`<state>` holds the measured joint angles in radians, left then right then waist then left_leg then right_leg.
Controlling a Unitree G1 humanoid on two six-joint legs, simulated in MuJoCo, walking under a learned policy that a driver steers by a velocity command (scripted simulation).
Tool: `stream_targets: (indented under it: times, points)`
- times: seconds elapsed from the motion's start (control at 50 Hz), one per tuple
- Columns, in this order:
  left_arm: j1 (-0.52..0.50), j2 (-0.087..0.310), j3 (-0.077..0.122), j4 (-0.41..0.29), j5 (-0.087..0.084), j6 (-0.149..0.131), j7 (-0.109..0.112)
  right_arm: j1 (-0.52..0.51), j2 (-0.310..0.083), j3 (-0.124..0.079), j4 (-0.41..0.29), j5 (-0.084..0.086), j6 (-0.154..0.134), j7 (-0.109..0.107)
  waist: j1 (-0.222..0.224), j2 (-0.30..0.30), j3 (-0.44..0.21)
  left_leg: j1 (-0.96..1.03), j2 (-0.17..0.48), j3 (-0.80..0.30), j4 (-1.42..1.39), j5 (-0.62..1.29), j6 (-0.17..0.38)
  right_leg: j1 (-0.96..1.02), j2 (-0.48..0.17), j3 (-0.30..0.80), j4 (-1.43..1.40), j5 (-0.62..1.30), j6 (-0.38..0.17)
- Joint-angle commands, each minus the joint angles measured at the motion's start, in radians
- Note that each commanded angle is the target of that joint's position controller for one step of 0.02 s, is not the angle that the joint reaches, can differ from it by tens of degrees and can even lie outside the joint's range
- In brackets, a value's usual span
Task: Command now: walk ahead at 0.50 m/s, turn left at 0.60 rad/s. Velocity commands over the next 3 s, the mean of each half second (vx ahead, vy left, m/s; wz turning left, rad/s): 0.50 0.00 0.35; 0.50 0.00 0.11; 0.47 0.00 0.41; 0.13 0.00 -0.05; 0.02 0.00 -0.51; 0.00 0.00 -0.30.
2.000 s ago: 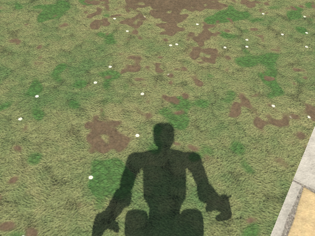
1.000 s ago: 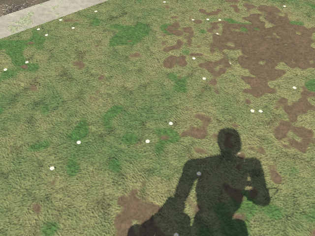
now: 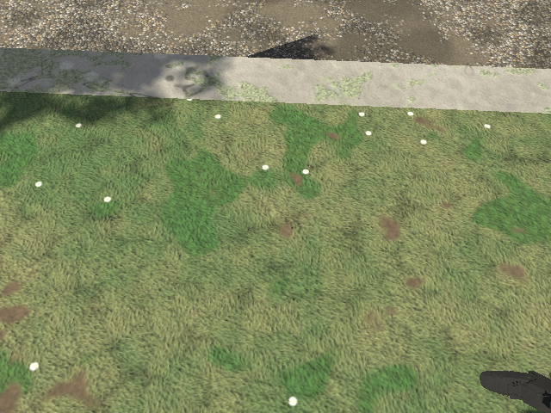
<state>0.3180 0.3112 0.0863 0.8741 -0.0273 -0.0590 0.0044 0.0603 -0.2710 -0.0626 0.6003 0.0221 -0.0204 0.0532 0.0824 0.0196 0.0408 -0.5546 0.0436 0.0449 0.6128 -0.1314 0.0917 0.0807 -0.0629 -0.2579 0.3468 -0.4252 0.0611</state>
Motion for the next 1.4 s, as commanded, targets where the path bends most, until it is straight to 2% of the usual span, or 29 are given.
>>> stream_targets:
  times: [0.02, 0.04, 0.06, 0.08, 0.12, 0.16, 0.32, 0.44, 0.48, 0.52, 0.54, 0.56, 0.58, 0.62, 0.66, 0.74, 0.84, 0.94, 1.0, 1.04, 1.06, 1.08, 1.1, 1.12, 1.14, 1.16, 1.2, 1.26, 1.4]
  points:
    - [-0.048, 0.164, 0.027, -0.077, 0.011, 0.001, 0.016, 0.384, -0.238, -0.11, 0.029, 0.003, 0.004, -0.025, -0.258, -0.025, -0.222, 0.621, -0.041, -0.063, -0.068, 0.008, 0.109, -0.299, -0.153, 0.027, 0.573, 0.827, -0.092]
    - [0.043, 0.009, -0.025, -0.143, 0.056, -0.025, 0.0, 0.35, -0.365, -0.122, 0.022, 0.011, -0.004, -0.033, -0.122, 0.266, -0.297, 0.946, 0.228, -0.625, -0.137, -0.104, 0.289, -0.767, 0.04, 0.099, 0.935, -0.126, -0.033]
    - [-0.054, 0.082, -0.019, -0.158, 0.017, -0.066, -0.014, 0.393, -0.289, -0.097, -0.011, 0.003, -0.02, -0.027, -0.2, 0.168, -0.442, 0.993, 0.297, -0.882, -0.298, -0.264, 0.339, -0.884, 0.068, 0.331, 1.055, -0.181, -0.045]
    - [-0.154, 0.136, -0.004, -0.186, -0.021, -0.084, -0.022, 0.36, -0.228, -0.077, 0.005, -0.007, -0.035, -0.022, -0.214, 0.104, -0.293, 0.903, 0.268, -0.738, -0.318, -0.193, 0.282, -0.964, 0.023, 0.338, 1.045, -0.079, -0.066]
    - [-0.146, 0.122, -0.008, -0.168, 0.016, -0.089, -0.011, 0.223, -0.158, -0.052, -0.007, -0.005, -0.041, -0.026, -0.121, 0.003, -0.151, 0.606, 0.192, -0.511, -0.32, 0.0, 0.217, -0.846, -0.054, 0.332, 0.871, 0.062, -0.068]
    - [-0.101, 0.125, -0.001, -0.152, 0.027, -0.062, -0.014, 0.157, -0.123, -0.036, -0.025, -0.024, -0.043, -0.033, -0.066, 0.031, -0.119, 0.441, 0.154, -0.415, -0.363, 0.147, 0.204, -0.722, -0.082, 0.329, 0.792, 0.117, -0.052]
    - [-0.289, 0.037, -0.032, -0.194, 0.03, -0.039, -0.024, 0.254, -0.16, -0.037, 0.06, -0.013, -0.057, -0.06, -0.133, 0.037, -0.029, 0.353, 0.076, -0.204, -0.417, 0.177, 0.138, -0.678, -0.03, 0.277, 0.334, 0.539, -0.012]
    - [-0.395, 0.058, -0.03, -0.243, 0.02, -0.055, -0.054, 0.345, -0.174, -0.04, 0.125, -0.006, -0.043, -0.061, -0.169, 0.052, 0.018, 0.548, 0.168, -0.273, -0.34, 0.184, 0.122, -0.736, 0.006, 0.281, 0.177, 0.467, -0.073]
    - [-0.354, 0.071, -0.024, -0.239, 0.021, -0.059, -0.058, 0.34, -0.182, -0.043, 0.135, -0.006, -0.033, -0.065, -0.143, 0.077, 0.003, 0.594, 0.181, -0.282, -0.29, 0.302, 0.1, -0.68, 0.025, 0.264, 0.155, 0.383, -0.102]
    - [-0.169, 0.12, 0.004, -0.191, 0.028, -0.062, -0.049, 0.306, -0.177, -0.038, 0.129, -0.009, -0.025, -0.067, -0.04, 0.075, -0.119, 0.568, 0.113, -0.223, -0.077, 0.599, 0.059, -0.397, 0.072, 0.215, 0.127, 0.397, -0.154]
    - [0.004, 0.176, 0.018, -0.164, 0.039, -0.063, -0.042, 0.3, -0.142, -0.02, 0.109, -0.024, -0.025, -0.069, 0.032, 0.019, -0.267, 0.407, 0.059, -0.182, 0.178, 0.45, 0.023, -0.1, -0.061, 0.348, 0.182, 0.477, -0.218]
    - [0.11, 0.256, 0.041, -0.139, 0.044, -0.054, -0.04, 0.447, -0.052, 0.006, 0.104, -0.014, -0.045, -0.064, -0.004, -0.244, -0.423, 0.005, -0.113, -0.117, 0.59, -0.101, -0.068, 0.297, -0.301, 0.802, 0.132, 0.312, -0.393]
    - [0.141, 0.176, 0.021, -0.124, 0.017, -0.05, -0.046, 0.421, -0.098, 0.003, 0.115, -0.006, -0.061, -0.058, 0.027, -0.266, -0.446, -0.15, -0.126, -0.223, 0.698, -0.442, -0.068, 0.338, -0.33, 1.025, -0.015, 0.12, -0.401]
    - [-0.003, 0.111, -0.002, -0.146, 0.02, -0.037, -0.034, 0.229, -0.161, -0.012, 0.069, 0.011, -0.07, -0.053, 0.008, -0.089, -0.166, -0.225, -0.005, -0.161, 0.7, -0.29, -0.058, 0.049, -0.261, 0.759, -0.058, 0.074, -0.313]
    - [-0.079, 0.071, -0.019, -0.154, 0.04, -0.039, -0.036, 0.208, -0.14, -0.018, 0.066, -0.012, -0.063, -0.056, -0.059, -0.079, -0.064, -0.13, 0.058, -0.143, 0.573, -0.192, -0.06, -0.18, -0.189, 0.615, -0.119, 0.236, -0.294]
    - [-0.077, 0.096, -0.012, -0.132, 0.028, -0.053, -0.032, 0.225, -0.084, -0.005, 0.074, -0.018, -0.042, -0.061, -0.093, -0.101, -0.049, -0.091, 0.083, -0.112, 0.434, -0.115, -0.095, -0.27, -0.157, 0.474, -0.191, 0.431, -0.316]
    - [-0.02, 0.126, -0.004, -0.103, 0.016, -0.038, -0.018, 0.059, -0.049, 0.011, 0.04, -0.018, -0.058, -0.049, -0.038, -0.079, -0.02, -0.075, 0.065, -0.077, 0.106, 0.164, -0.108, -0.243, -0.109, 0.341, -0.207, 0.491, -0.27]
    - [0.05, 0.147, 0.003, -0.057, 0.013, -0.021, -0.015, -0.059, -0.056, 0.013, 0.004, 0.001, -0.063, -0.02, 0.008, -0.083, 0.012, -0.087, 0.036, -0.059, -0.037, 0.197, -0.073, -0.099, -0.171, 0.299, -0.188, 0.46, -0.248]
    - [0.036, 0.163, 0.012, -0.044, 0.01, -0.005, -0.006, -0.061, -0.078, 0.005, -0.017, -0.001, -0.06, -0.005, -0.018, -0.092, 0.006, -0.07, 0.007, -0.048, -0.068, 0.064, -0.025, 0.0, -0.208, 0.265, -0.11, 0.63, -0.217]
    - [-0.003, 0.175, 0.016, -0.054, 0.009, 0.009, 0.005, 0.094, -0.124, -0.024, 0.018, -0.011, -0.058, -0.006, -0.113, -0.097, -0.097, 0.16, -0.063, 0.013, -0.104, 0.04, 0.019, -0.001, -0.173, 0.197, 0.105, 0.957, -0.176]
    - [0.003, 0.151, 0.006, -0.068, 0.02, 0.013, 0.015, 0.244, -0.18, -0.054, 0.059, -0.009, -0.054, -0.015, -0.174, -0.067, -0.19, 0.399, -0.065, -0.021, -0.104, 0.075, 0.052, -0.109, -0.13, 0.15, 0.314, 0.945, -0.139]
    - [0.067, 0.08, -0.023, -0.117, 0.044, -0.003, 0.015, 0.372, -0.294, -0.084, 0.071, -0.018, -0.048, -0.027, -0.178, 0.115, -0.327, 0.794, 0.168, -0.413, -0.09, 0.06, 0.19, -0.484, -0.025, 0.12, 0.697, 0.583, -0.079]
    - [0.077, 0.035, -0.045, -0.12, 0.047, -0.034, 0.002, 0.382, -0.281, -0.077, 0.074, 0.007, -0.049, -0.023, -0.159, 0.246, -0.422, 0.963, 0.298, -0.83, -0.262, -0.088, 0.314, -0.761, 0.129, 0.256, 0.941, -0.115, -0.044]
    - [0.006, 0.119, -0.025, -0.137, 0.012, -0.062, -0.015, 0.369, -0.212, -0.055, 0.07, 0.002, -0.05, -0.024, -0.189, 0.167, -0.346, 0.923, 0.274, -0.76, -0.295, -0.175, 0.265, -0.876, 0.06, 0.362, 1.003, -0.096, -0.065]
    - [-0.077, 0.124, -0.027, -0.164, -0.007, -0.078, -0.022, 0.319, -0.184, -0.047, 0.06, -0.006, -0.051, -0.027, -0.181, 0.104, -0.23, 0.793, 0.233, -0.626, -0.301, -0.126, 0.23, -0.895, 0.02, 0.345, 0.973, -0.019, -0.081]
    - [-0.108, 0.116, -0.027, -0.172, 0.01, -0.083, -0.019, 0.261, -0.167, -0.041, 0.052, -0.011, -0.051, -0.028, -0.145, 0.013, -0.15, 0.644, 0.197, -0.534, -0.32, -0.034, 0.206, -0.86, -0.014, 0.338, 0.883, 0.045, -0.081]
    - [-0.104, 0.12, -0.016, -0.176, 0.038, -0.067, -0.013, 0.188, -0.134, -0.028, 0.027, -0.022, -0.049, -0.031, -0.083, 0.03, -0.099, 0.463, 0.146, -0.451, -0.367, 0.111, 0.195, -0.744, -0.047, 0.339, 0.771, 0.106, -0.061]
    - [-0.099, 0.087, -0.02, -0.185, 0.044, -0.04, -0.008, 0.185, -0.156, -0.037, 0.028, -0.014, -0.053, -0.045, -0.059, 0.038, -0.077, 0.347, 0.117, -0.378, -0.404, 0.191, 0.211, -0.706, -0.038, 0.317, 0.656, 0.162, -0.017]
    - [-0.329, 0.039, -0.038, -0.241, 0.033, -0.051, -0.023, 0.298, -0.171, -0.039, 0.092, -0.005, -0.043, -0.068, -0.154, 0.054, -0.029, 0.301, 0.06, -0.287, -0.374, 0.13, 0.127, -0.586, 0.034, 0.296, 0.232, 0.562, -0.003]
